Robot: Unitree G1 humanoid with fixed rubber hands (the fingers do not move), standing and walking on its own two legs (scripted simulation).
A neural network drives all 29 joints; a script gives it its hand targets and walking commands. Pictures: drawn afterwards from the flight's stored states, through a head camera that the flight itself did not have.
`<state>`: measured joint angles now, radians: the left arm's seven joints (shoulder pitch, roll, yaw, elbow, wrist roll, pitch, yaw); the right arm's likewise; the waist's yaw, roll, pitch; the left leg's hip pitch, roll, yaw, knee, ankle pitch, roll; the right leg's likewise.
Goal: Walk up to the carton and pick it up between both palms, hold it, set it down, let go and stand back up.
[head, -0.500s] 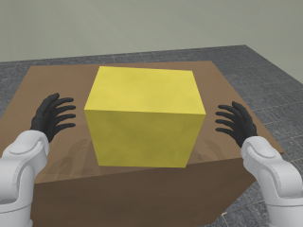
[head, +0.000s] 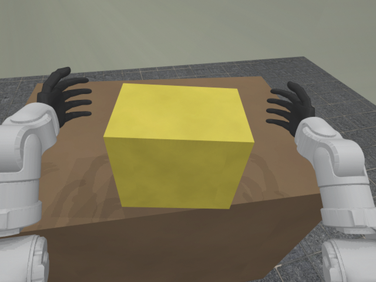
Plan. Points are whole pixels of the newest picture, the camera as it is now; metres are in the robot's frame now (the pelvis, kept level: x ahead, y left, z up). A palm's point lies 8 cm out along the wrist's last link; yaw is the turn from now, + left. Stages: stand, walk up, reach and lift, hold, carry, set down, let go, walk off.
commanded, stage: reach and lift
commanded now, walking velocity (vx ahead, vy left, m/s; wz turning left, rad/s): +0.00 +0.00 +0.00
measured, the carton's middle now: (178, 148) +0.38 +0.01 +0.11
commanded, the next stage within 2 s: none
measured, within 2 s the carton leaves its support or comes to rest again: neither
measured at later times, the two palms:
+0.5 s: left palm (63, 119) +0.39 +0.23 +0.19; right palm (287, 132) +0.38 -0.22 +0.17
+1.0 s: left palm (82, 130) +0.40 +0.21 +0.15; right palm (277, 143) +0.38 -0.22 +0.13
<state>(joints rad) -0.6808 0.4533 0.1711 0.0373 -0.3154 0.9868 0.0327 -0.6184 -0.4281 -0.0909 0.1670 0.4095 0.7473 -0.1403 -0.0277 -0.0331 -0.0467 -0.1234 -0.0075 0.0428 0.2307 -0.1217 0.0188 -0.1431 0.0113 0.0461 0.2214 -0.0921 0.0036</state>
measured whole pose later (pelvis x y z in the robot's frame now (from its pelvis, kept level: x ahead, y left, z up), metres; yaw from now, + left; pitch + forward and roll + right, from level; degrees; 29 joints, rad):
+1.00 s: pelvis +0.02 +0.00 +0.00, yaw +2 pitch +4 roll +0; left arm -0.60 0.32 0.12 0.35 -0.20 0.58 -0.01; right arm -0.51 -0.28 -0.06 0.35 0.28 0.45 -0.15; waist -0.05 -0.01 -0.07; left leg -0.15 -0.01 0.01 0.19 -0.11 0.02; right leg -0.14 0.01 0.03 0.15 -0.07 0.00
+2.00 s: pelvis +0.00 +0.00 +0.00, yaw +3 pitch +2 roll +0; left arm -0.67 0.16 0.10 0.39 -0.08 0.57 0.06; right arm -0.60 -0.13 -0.07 0.47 0.19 0.37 -0.27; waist -0.04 -0.02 -0.03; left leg -0.13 -0.02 -0.01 0.18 -0.09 0.02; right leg -0.13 0.00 0.01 0.17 -0.08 0.00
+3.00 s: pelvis +0.00 +0.01 +0.00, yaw +4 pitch +2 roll +0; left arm -0.66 0.10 0.13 0.42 0.01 0.45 0.06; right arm -0.58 -0.12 -0.13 0.51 0.13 0.28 -0.20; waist -0.06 -0.01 -0.05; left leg -0.10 -0.03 -0.02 0.10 -0.04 0.03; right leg -0.07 -0.01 0.00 0.04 -0.01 0.01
